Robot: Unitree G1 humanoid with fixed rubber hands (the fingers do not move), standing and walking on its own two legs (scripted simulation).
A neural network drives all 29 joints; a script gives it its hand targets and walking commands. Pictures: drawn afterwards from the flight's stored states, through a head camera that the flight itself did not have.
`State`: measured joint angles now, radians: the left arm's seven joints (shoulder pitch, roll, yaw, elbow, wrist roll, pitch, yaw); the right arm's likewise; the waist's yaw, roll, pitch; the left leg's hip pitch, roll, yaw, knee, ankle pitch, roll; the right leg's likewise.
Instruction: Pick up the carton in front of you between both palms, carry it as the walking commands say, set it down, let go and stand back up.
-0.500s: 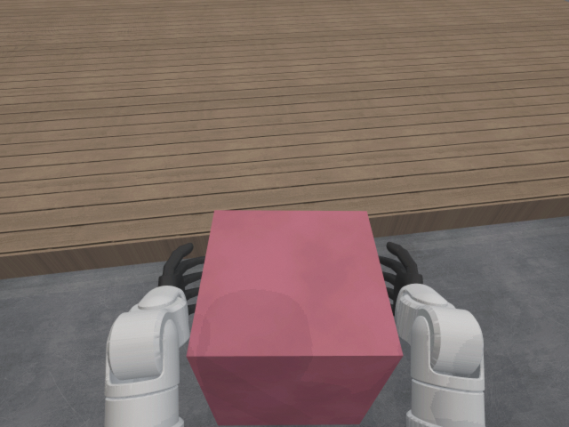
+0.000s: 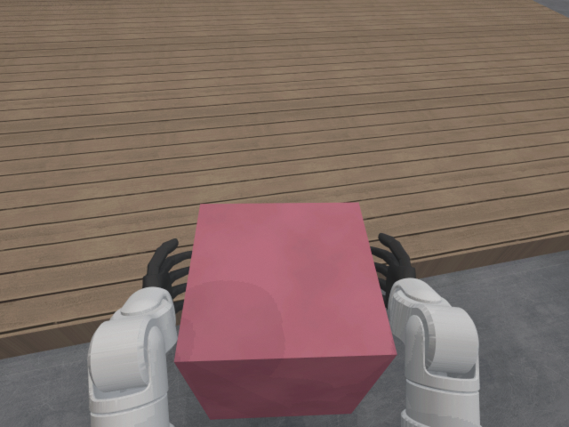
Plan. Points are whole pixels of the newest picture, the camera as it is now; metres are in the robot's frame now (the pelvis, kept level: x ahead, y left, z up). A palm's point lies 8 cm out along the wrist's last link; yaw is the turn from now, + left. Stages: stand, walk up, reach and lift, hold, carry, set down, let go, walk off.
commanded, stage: carry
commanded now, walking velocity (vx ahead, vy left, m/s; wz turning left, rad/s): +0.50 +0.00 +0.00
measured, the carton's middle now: (280, 316) +0.28 +0.00 +0.02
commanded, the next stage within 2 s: none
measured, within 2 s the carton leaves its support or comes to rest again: neither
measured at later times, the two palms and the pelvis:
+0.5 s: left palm (202, 75) +0.69 +0.13 +0.16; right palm (355, 77) +0.72 -0.17 +0.15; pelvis +0.32 -0.04 -0.01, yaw +3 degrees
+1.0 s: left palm (204, 10) +1.09 +0.17 +0.14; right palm (315, 14) +1.09 -0.13 +0.14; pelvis +0.70 +0.03 +0.02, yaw +0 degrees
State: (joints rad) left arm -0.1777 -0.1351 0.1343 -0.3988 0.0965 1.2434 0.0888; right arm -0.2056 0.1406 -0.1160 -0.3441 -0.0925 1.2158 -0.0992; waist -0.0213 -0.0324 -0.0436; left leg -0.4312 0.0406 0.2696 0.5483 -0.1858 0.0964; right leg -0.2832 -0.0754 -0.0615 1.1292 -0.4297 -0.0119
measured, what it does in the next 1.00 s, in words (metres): walks ahead: right foot, then left foot 0.14 m higher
